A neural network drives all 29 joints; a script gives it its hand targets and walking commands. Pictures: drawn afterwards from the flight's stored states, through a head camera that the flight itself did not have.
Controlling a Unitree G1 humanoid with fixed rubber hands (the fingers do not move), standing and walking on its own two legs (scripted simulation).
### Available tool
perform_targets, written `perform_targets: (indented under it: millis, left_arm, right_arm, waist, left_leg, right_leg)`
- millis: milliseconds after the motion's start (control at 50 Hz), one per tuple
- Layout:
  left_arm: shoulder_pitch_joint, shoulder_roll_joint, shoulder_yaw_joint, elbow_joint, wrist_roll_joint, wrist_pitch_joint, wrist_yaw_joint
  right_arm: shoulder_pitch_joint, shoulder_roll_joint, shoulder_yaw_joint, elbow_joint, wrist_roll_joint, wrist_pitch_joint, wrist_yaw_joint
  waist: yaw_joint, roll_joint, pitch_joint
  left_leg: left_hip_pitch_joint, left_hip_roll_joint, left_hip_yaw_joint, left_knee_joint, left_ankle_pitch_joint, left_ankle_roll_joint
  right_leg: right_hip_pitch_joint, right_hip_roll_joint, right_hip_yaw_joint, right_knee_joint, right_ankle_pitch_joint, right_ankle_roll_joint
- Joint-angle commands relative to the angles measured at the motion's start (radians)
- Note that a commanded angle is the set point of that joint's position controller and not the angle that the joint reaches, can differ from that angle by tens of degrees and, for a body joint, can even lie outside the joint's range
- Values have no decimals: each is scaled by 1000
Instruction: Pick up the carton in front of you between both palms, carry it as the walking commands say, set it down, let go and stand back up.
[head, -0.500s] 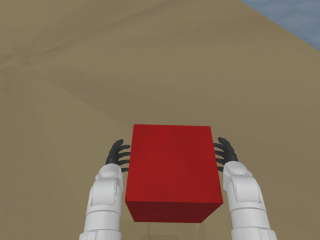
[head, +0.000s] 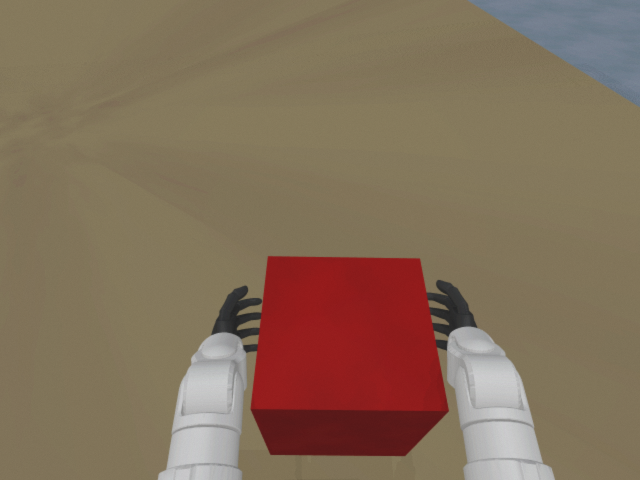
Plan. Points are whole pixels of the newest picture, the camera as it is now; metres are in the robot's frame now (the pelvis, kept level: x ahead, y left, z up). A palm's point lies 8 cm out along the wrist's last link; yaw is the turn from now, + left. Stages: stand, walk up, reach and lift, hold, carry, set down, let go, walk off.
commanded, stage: carry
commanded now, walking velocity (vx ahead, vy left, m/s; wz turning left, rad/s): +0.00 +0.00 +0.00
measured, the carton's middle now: (340, 362) +0.30 +0.00 -0.05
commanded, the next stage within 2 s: hold in 0.44 s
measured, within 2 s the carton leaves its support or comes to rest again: neither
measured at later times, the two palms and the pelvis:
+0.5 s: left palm (218, 352) +0.27 +0.16 +0.04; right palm (456, 344) +0.28 -0.14 +0.04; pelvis -0.01 +0.01 +0.00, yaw +2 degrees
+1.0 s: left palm (206, 364) +0.27 +0.18 +0.01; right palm (419, 320) +0.33 -0.11 +0.01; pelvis -0.03 -0.04 +0.00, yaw +13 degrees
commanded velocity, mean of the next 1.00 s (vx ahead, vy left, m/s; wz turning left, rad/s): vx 0.00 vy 0.00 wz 0.00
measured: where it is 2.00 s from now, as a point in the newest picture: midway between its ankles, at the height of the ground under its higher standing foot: outside the picture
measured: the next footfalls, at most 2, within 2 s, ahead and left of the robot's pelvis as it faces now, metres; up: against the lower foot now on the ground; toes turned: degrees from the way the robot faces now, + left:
none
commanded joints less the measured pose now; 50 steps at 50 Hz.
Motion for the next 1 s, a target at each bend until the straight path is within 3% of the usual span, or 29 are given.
perform_targets:
  millis: [0,420,440,460,480,500,520,560,680,720,780,860,920,980]
  left_arm:
    - [-461,-928,-556,-79,-272,-45,-258]
    - [-467,-925,-562,-88,-277,-44,-258]
    - [-404,-954,-521,-43,-256,-62,-262]
    - [-392,-938,-506,-44,-227,-88,-251]
    - [-370,-917,-487,-49,-210,-97,-243]
    - [-384,-905,-473,-54,-208,-103,-235]
    - [-388,-894,-458,-33,-198,-104,-230]
    - [-417,-900,-471,-36,-204,-107,-227]
    - [-581,-914,-516,-2,-254,-104,-279]
    - [-648,-897,-486,60,-236,-114,-301]
    - [-751,-881,-380,207,-171,-152,-328]
    - [-855,-833,-173,420,-51,-232,-349]
    - [-863,-741,-16,513,55,-285,-334]
    - [-832,-645,79,566,123,-342,-311]
  right_arm:
    - [-423,928,558,-48,263,-38,256]
    - [-416,930,559,-47,264,-35,256]
    - [-318,936,541,-74,262,-40,256]
    - [-360,916,557,-133,256,-53,256]
    - [-383,911,567,-136,257,-54,259]
    - [-382,901,568,-123,257,-54,260]
    - [-397,894,570,-119,259,-57,266]
    - [-390,892,570,-98,250,-63,268]
    - [-403,922,480,10,193,-65,256]
    - [-455,947,429,74,171,-67,252]
    - [-582,998,358,202,146,-86,261]
    - [-726,1017,233,366,86,-138,252]
    - [-752,947,89,438,12,-189,218]
    - [-711,853,-30,477,-63,-256,177]
  waist:
    - [1,-1,-228]
    - [0,-1,-232]
    - [-11,120,-118]
    - [3,115,-170]
    - [9,59,-171]
    - [18,42,-188]
    - [22,52,-165]
    - [16,36,-154]
    - [-61,35,-77]
    - [-69,23,-36]
    - [-47,4,-1]
    - [-11,-33,-15]
    - [-3,-31,-23]
    - [-16,-20,-52]
  left_leg:
    - [-40,121,-104,-114,204,7]
    - [-42,121,-101,-107,224,12]
    - [-152,-57,-302,-200,495,9]
    - [-83,-57,-326,-195,561,11]
    - [5,-70,-317,-179,630,5]
    - [35,-77,-307,-189,622,-5]
    - [76,-88,-298,-207,532,-4]
    - [102,-90,-289,-218,503,-13]
    - [-8,-85,-282,-251,247,-21]
    - [-76,-85,-277,-257,120,-7]
    - [-181,-89,-265,-242,-34,21]
    - [-274,-110,-245,-148,-67,43]
    - [-349,-120,-241,-75,-33,47]
    - [-448,-130,-237,-4,27,37]
  right_leg:
    - [192,-90,105,-34,178,-13]
    - [184,-89,99,-28,179,-7]
    - [513,180,224,-27,311,-23]
    - [553,154,261,-38,362,-20]
    - [479,162,263,-58,379,-4]
    - [493,168,257,-73,375,-1]
    - [460,172,248,-82,324,8]
    - [442,186,234,-97,276,16]
    - [458,189,223,-121,117,8]
    - [465,184,221,-117,55,11]
    - [468,174,218,-98,-71,19]
    - [437,150,254,-82,-190,29]
    - [366,143,274,-45,-182,34]
    - [255,146,272,19,-78,39]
